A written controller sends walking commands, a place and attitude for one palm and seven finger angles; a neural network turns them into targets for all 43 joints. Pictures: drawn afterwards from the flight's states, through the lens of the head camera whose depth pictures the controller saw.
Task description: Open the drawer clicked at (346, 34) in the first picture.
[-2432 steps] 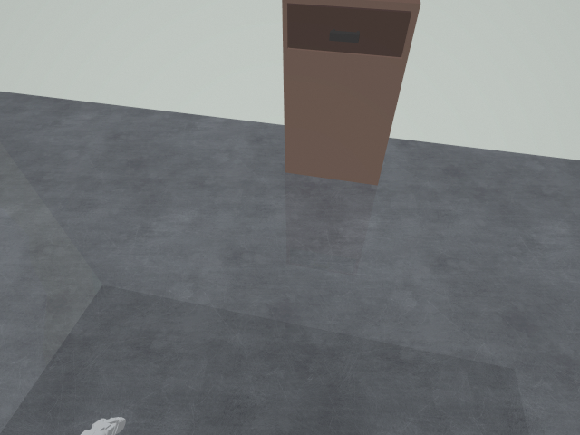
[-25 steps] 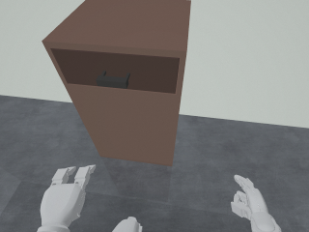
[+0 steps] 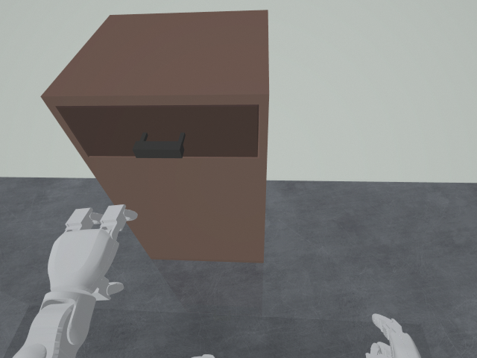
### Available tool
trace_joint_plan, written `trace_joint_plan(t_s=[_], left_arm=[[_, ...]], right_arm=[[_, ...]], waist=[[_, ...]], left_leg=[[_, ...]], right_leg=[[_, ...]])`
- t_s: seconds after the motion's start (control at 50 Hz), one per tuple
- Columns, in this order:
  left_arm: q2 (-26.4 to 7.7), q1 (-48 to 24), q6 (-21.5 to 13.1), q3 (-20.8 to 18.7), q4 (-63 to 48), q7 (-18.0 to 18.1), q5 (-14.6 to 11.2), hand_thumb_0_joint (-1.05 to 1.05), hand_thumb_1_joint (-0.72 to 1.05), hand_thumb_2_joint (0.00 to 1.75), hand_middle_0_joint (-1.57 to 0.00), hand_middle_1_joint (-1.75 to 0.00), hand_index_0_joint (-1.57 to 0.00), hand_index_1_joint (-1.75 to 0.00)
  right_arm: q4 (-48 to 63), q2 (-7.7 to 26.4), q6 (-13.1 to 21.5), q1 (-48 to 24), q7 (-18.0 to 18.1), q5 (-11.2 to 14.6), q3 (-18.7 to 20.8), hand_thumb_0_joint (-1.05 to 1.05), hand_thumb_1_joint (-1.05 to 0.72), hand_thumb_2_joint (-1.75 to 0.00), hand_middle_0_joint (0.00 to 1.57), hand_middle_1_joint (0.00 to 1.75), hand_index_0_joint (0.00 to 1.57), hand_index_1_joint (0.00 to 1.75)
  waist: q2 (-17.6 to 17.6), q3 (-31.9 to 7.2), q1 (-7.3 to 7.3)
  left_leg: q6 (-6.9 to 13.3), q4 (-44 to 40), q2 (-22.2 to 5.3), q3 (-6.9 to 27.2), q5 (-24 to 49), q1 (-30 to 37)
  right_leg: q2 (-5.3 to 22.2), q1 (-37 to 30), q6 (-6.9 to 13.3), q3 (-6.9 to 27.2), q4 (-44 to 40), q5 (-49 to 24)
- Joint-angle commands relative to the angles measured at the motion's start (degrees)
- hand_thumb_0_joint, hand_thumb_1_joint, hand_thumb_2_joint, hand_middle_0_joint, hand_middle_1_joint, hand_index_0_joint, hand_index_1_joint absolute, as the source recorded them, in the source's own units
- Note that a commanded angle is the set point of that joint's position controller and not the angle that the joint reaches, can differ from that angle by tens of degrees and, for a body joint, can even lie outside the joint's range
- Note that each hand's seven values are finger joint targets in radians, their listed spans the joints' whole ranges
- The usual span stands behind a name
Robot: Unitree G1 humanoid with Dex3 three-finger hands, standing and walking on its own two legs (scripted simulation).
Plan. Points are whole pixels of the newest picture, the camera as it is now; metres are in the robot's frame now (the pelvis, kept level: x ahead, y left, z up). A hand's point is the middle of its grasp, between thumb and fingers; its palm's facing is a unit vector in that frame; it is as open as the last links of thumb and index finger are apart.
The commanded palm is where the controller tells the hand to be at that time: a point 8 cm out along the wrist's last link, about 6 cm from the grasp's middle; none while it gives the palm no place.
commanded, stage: raise the hand with hooked fingers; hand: left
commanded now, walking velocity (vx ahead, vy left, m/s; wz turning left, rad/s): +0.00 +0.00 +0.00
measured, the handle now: (161, 142) +0.56 +0.25 +0.01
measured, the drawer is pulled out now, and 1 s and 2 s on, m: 0.00 0.00 0.00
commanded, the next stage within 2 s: move the hooked fingers above the handle in 0.90 s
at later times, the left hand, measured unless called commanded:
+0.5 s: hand (74, 207) +0.30 +0.28 +0.12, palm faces +0.10 -0.08 -0.99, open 13.8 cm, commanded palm +0.27 +0.28 +0.18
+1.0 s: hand (83, 216) +0.28 +0.26 +0.12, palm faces +0.09 -0.08 -0.99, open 13.9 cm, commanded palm +0.26 +0.26 +0.18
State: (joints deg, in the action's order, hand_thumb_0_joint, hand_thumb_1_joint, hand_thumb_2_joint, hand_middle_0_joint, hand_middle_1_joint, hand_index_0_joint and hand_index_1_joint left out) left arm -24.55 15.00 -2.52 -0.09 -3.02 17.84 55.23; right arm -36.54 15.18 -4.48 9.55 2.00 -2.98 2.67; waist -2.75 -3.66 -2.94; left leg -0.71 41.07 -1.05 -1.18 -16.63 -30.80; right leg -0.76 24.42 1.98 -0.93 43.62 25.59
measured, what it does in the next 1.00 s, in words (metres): stands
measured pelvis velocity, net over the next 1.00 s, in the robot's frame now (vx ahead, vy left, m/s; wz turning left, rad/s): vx -0.02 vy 0.02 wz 0.02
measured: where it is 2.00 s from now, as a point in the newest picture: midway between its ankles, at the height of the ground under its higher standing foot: outside the picture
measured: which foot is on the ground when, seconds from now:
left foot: down 0.00-1.00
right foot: down 0.00-1.00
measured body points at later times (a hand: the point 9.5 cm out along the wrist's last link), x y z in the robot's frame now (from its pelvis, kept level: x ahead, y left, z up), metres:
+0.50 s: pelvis -0.01 +0.03 +0.02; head -0.01 +0.01 +0.47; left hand +0.29 +0.28 +0.18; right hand +0.20 -0.17 -0.08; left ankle +0.04 +0.13 -0.71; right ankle -0.04 -0.10 -0.71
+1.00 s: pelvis -0.02 +0.02 +0.02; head -0.02 -0.02 +0.47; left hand +0.27 +0.26 +0.18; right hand +0.16 -0.21 -0.09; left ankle +0.04 +0.13 -0.71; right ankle -0.04 -0.10 -0.71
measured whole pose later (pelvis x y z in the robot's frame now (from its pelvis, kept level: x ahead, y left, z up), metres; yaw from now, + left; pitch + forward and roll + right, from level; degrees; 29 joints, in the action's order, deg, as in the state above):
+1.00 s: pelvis -0.02 +0.02 +0.02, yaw +1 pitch +0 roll +0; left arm -27.8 -5.9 2.4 3.7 3.9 4.7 51.9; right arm -37.8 14.2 -6.9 7.8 1.5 0.9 0.4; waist -5.0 -0.3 -4.2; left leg 0.6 27.9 0.1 -0.6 -8.7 -19.3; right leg 0.1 12.7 0.6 -1.5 30.2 17.6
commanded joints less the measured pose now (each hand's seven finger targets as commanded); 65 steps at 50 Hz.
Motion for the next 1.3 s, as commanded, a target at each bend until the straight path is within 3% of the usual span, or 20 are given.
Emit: trace_joint_plan(t_s=[0.0, 0.04, 0.12, 0.2, 0.24, 0.36, 0.44, 0.48, 0.54, 0.64, 0.76, 0.88, 0.98, 1.0, 1.04, 1.12, 1.14, 1.2, 1.24, 1.28], left_arm=[[-8.9, -12.9, 1.5, -6.3, -10.8, 3.9, -0.2, 0.0, -0.29, 0.39, -0.29, -1.07, -0.29, -1.07], [-8.6, -14.6, 3.9, -4.8, -11.2, 2.6, -0.4, 0.0, -0.34, 0.37, -0.29, -1.1, -0.29, -1.1], [-8.9, -19.1, 8.0, -1.3, -11.3, -1.7, -0.6, 0.0, -0.43, 0.33, -0.29, -1.15, -0.29, -1.15], [-12.4, -23.7, 9.8, -3.0, -9.2, -5.6, -0.3, 0.0, -0.5, 0.3, -0.3, -1.2, -0.3, -1.2], [-14.4, -27.2, 9.7, -4.6, -9.5, -6.9, -0.2, 0.0, -0.5, 0.3, -0.3, -1.2, -0.3, -1.2], [-13.3, -33.8, 9.3, -2.5, -6.8, -11.0, -1.9, 0.0, -0.5, 0.3, -0.3, -1.2, -0.3, -1.2], [-13.6, -38.1, 8.9, -1.4, -4.9, -14.1, -2.2, 0.0, -0.5, 0.3, -0.3, -1.2, -0.3, -1.2], [-14.7, -41.0, 8.1, -1.3, -5.7, -15.1, -2.2, 0.0, -0.5, 0.3, -0.3, -1.2, -0.3, -1.2], [-14.4, -36.6, 6.6, -2.4, -4.6, -16.3, -2.7, 0.0, -0.5, 0.3, -0.3, -1.2, -0.3, -1.2], [-16.0, -34.5, 3.4, -5.2, -6.0, -15.7, -3.8, 0.0, -0.5, 0.3, -0.3, -1.2, -0.3, -1.2], [-16.4, -38.0, 1.2, -6.1, -8.3, -11.0, -2.9, 0.0, -0.5, 0.3, -0.3, -1.2, -0.3, -1.2], [-14.8, -37.5, 3.6, -4.0, -4.7, -9.9, -3.1, 0.0, -0.5, 0.3, -0.3, -1.2, -0.3, -1.2], [-13.9, -36.3, 5.2, -1.9, -2.6, -12.4, -3.6, 0.0, -0.5, 0.3, -0.3, -1.2, -0.3, -1.2], [-14.4, -38.1, 5.1, -1.9, -2.4, -12.7, -3.3, 0.0, -0.5, 0.3, -0.3, -1.2, -0.3, -1.2], [-15.1, -40.3, 4.9, -2.1, 0.7, -13.2, -3.0, 0.0, -0.5, 0.3, -0.3, -1.2, -0.3, -1.2], [-17.8, -46.4, 2.4, -3.9, 4.0, -13.0, -2.4, 0.0, -0.5, 0.3, -0.3, -1.2, -0.3, -1.2], [-18.8, -48.1, 1.7, -4.7, 4.3, -12.7, -2.1, 0.0, -0.5, 0.3, -0.3, -1.2, -0.3, -1.2], [-17.2, -51.6, 0.0, -3.3, 5.8, -11.7, -2.2, 0.0, -0.5, 0.3, -0.3, -1.2, -0.3, -1.2], [-18.1, -51.7, -0.2, -4.5, 8.6, -11.4, -2.1, 0.0, -0.5, 0.3, -0.3, -1.2, -0.3, -1.2], [-15.9, -51.6, -0.1, -2.7, 9.0, -11.1, -2.1, 0.0, -0.5, 0.3, -0.3, -1.2, -0.3, -1.2]], right_arm=[[9.6, 4.2, 3.2, -8.6, -0.5, 0.6, 1.9, 0.0, -0.9, -0.9, 0.2, 0.3, 0.2, 0.3], [9.9, 4.5, 2.7, -9.5, -0.8, 1.2, 2.0, 0.0, -0.9, -0.9, 0.2, 0.3, 0.2, 0.3], [10.3, 4.6, 1.7, -10.4, -0.6, 2.2, 1.3, 0.0, -0.9, -0.9, 0.2, 0.3, 0.2, 0.3], [10.4, 4.4, 0.4, -11.3, 0.0, 2.7, 0.0, 0.0, -0.9, -0.9, 0.2, 0.3, 0.2, 0.3], [10.4, 4.4, -0.1, -11.4, 0.0, 2.8, -0.4, 0.0, -0.9, -0.9, 0.2, 0.3, 0.2, 0.3], [10.1, 4.0, -0.6, -11.1, 0.2, 3.2, -1.2, 0.0, -0.9, -0.9, 0.2, 0.3, 0.2, 0.3], [10.0, 4.4, -0.9, -11.1, 0.2, 3.5, -1.5, 0.0, -0.9, -0.9, 0.2, 0.3, 0.2, 0.3], [9.9, 4.5, -0.8, -11.0, 0.3, 3.6, -1.6, 0.0, -0.9, -0.9, 0.2, 0.3, 0.2, 0.3], [10.0, 4.7, -0.7, -10.4, -0.1, 3.4, -1.3, 0.0, -0.9, -0.9, 0.2, 0.3, 0.2, 0.3], [10.2, 5.0, -0.4, -10.4, -0.5, 3.4, -1.0, 0.0, -0.9, -0.9, 0.2, 0.3, 0.2, 0.3], [9.2, 4.7, 0.8, -9.9, -0.3, 3.4, -0.5, 0.0, -0.9, -0.9, 0.2, 0.3, 0.2, 0.3], [8.2, 4.9, 0.8, -10.0, -0.3, 3.9, -0.2, 0.0, -0.9, -0.9, 0.2, 0.3, 0.2, 0.3], [8.4, 5.0, 0.5, -11.0, 0.1, 4.2, -0.7, 0.0, -0.9, -0.9, 0.2, 0.3, 0.2, 0.3], [8.2, 5.2, 0.5, -10.9, 0.3, 4.1, -0.8, 0.0, -0.9, -0.9, 0.2, 0.3, 0.2, 0.3], [7.9, 5.2, 0.5, -10.9, 0.7, 4.1, -1.1, 0.0, -0.9, -0.9, 0.2, 0.3, 0.2, 0.3], [6.8, 5.1, 0.8, -9.3, 1.6, 4.0, -1.1, 0.0, -0.9, -0.9, 0.2, 0.3, 0.2, 0.3], [6.7, 5.2, 0.9, -9.3, 1.7, 4.0, -1.0, 0.0, -0.9, -0.9, 0.2, 0.3, 0.2, 0.3], [6.3, 4.9, 1.4, -7.7, 1.9, 3.9, -0.6, 0.0, -0.9, -0.9, 0.2, 0.3, 0.2, 0.3], [5.8, 5.3, 1.1, -6.8, 1.9, 4.0, -0.2, 0.0, -0.9, -0.9, 0.2, 0.3, 0.2, 0.3], [5.9, 5.2, 1.0, -6.2, 1.5, 4.0, 0.2, 0.0, -0.9, -0.9, 0.2, 0.3, 0.2, 0.3]], waist=[[-0.4, -14.9, -0.23], [-0.5, -16.0, -0.22], [0.5, -13.3, -0.47], [1.9, -11.4, -1.16], [0.5, -11.8, -1.36], [-1.8, -10.9, -0.88], [-0.2, -9.3, -0.34], [-1.5, -9.7, -0.23], [-0.7, -10.4, -1.12], [0.5, -9.3, -2.06], [-2.0, -11.0, -1.97], [-0.2, -10.3, -1.38], [2.8, -7.3, -1.06], [2.6, -7.8, -0.75], [3.8, -5.2, -0.2], [3.3, -7.2, -0.06], [1.5, -8.0, -0.11], [-0.2, -10.5, 0.35], [0.1, -12.2, 0.44], [-0.3, -13.1, 0.5]], left_leg=[[2.8, -2.1, 2.9, -0.1, 14.3, 14.7], [2.8, -3.0, 2.6, 0.2, 16.0, 16.4], [2.8, -6.3, 2.0, 0.9, 16.2, 18.7], [2.7, -9.0, 2.0, 1.1, 16.1, 19.7], [2.4, -10.1, 1.7, 1.4, 16.8, 20.9], [2.1, -12.8, 1.6, 1.8, 16.1, 23.7], [2.1, -14.6, 1.7, 2.2, 13.2, 23.7], [2.1, -15.3, 1.7, 2.5, 12.2, 24.4], [2.1, -15.7, 1.8, 2.5, 12.6, 24.7], [2.3, -16.6, 1.9, 2.0, 11.5, 23.1], [2.3, -16.1, 2.1, 1.9, 10.4, 24.0], [2.5, -16.2, 2.4, 1.1, 8.4, 23.1], [2.8, -16.7, 2.7, 0.4, 7.6, 21.7], [2.9, -16.4, 2.9, 0.1, 7.8, 21.9], [3.0, -16.2, 3.0, 0.1, 6.6, 20.9], [3.2, -15.1, 3.3, -0.2, 7.1, 21.2], [3.2, -14.7, 3.4, -0.1, 7.2, 21.5], [3.3, -13.4, 3.5, -0.1, 9.8, 21.8], [3.2, -12.6, 3.6, -0.2, 11.2, 21.5], [3.2, -11.9, 3.4, -0.3, 13.4, 21.4]], right_leg=[[0.0, -0.3, -0.5, 1.6, -7.6, -24.9], [-0.4, -1.0, -0.4, 1.0, -7.9, -24.4], [-0.5, -1.8, -0.4, -0.2, -10.0, -21.2], [-0.7, -4.1, -0.3, -0.4, -11.9, -20.1], [-1.0, -5.4, -0.1, -0.6, -12.8, -19.5], [-1.1, -7.0, 0.0, -1.1, -15.6, -17.5], [-1.4, -7.3, 0.0, -1.3, -17.5, -15.0], [-1.2, -7.5, 0.0, -1.3, -17.8, -14.1], [-1.4, -8.8, 0.1, -1.1, -18.5, -14.4], [-1.4, -9.7, 0.0, -1.1, -19.4, -13.7], [-1.1, -8.5, 0.0, -0.8, -19.1, -12.5], [-0.8, -8.2, -0.4, -0.3, -19.9, -11.2], [-0.4, -8.6, -0.8, 0.3, -21.3, -10.9], [-0.3, -8.6, -0.9, 0.5, -21.3, -11.4], [-0.4, -7.3, -1.0, 0.5, -22.1, -10.1], [-0.1, -7.3, -1.1, 1.1, -21.5, -11.4], [-0.3, -7.2, -1.0, 1.3, -21.5, -11.0], [-0.1, -7.2, -0.8, 1.1, -19.7, -15.1], [-0.5, -7.6, -0.8, 1.0, -19.0, -16.9], [-0.5, -7.3, -0.6, 0.7, -17.8, -19.7]])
